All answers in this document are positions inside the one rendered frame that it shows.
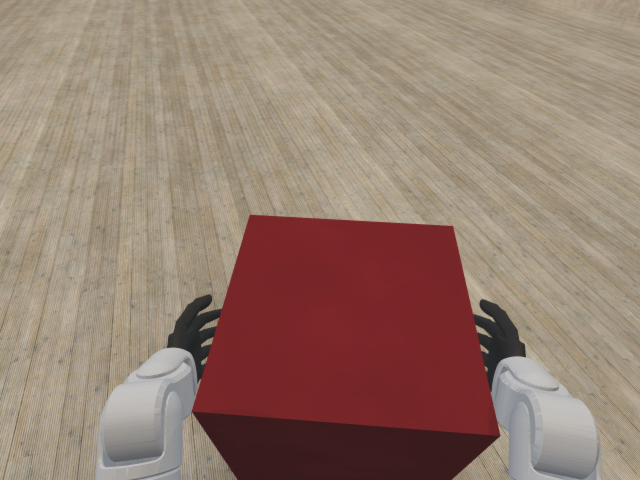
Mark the carton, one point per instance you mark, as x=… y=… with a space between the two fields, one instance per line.
x=346 y=350

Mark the robot left forearm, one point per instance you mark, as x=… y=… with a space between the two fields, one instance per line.
x=141 y=425

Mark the robot right forearm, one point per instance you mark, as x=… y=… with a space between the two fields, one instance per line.
x=552 y=436

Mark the robot right hand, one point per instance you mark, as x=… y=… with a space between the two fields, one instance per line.
x=505 y=339

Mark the robot left hand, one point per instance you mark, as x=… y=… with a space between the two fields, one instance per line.
x=186 y=333

